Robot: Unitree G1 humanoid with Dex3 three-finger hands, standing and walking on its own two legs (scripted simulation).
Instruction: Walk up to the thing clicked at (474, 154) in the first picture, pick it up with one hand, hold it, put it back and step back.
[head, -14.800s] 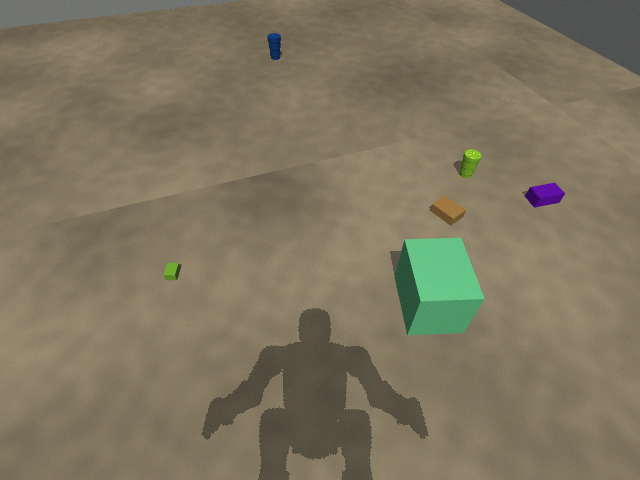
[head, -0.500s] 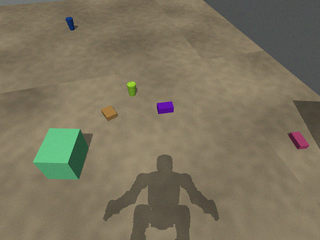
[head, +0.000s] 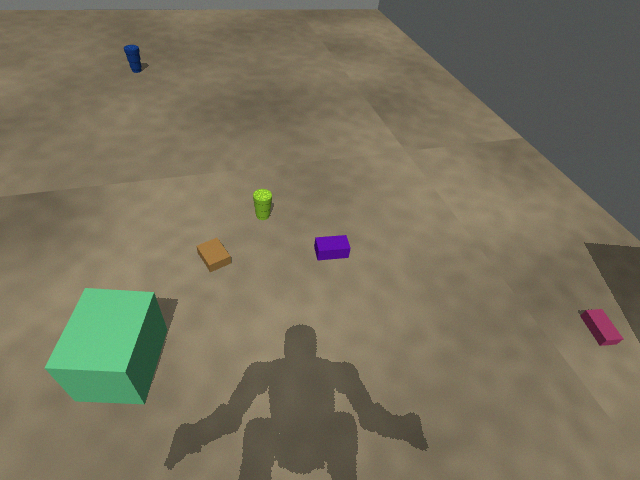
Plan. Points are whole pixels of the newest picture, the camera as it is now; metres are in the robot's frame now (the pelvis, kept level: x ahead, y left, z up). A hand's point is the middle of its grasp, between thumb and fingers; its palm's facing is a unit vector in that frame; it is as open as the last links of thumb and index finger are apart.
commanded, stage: walk up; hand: left
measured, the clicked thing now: (262, 205) +1.33 +0.18 -0.71
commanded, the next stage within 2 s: none
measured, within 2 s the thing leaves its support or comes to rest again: neither
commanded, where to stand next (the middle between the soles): +1.02 -0.09 m, yaw -1 degrees
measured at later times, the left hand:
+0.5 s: hand (180, 351) +0.34 +0.21 -0.12, palm faces -0.01 -0.93 -0.38, open 7.4 cm
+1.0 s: hand (188, 263) +0.54 +0.24 -0.15, palm faces -0.08 -0.94 -0.32, open 7.4 cm
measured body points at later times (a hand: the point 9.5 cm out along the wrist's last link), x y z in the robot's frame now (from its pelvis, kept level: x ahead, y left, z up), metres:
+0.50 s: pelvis +0.24 -0.06 +0.00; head +0.26 -0.08 +0.45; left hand +0.34 +0.26 -0.09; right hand +0.30 -0.38 -0.13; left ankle +0.19 +0.09 -0.65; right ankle +0.26 -0.17 -0.73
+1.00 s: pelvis +0.47 -0.03 +0.00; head +0.49 +0.00 +0.45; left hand +0.55 +0.29 -0.13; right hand +0.53 -0.35 -0.09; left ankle +0.50 +0.08 -0.73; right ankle +0.51 -0.19 -0.67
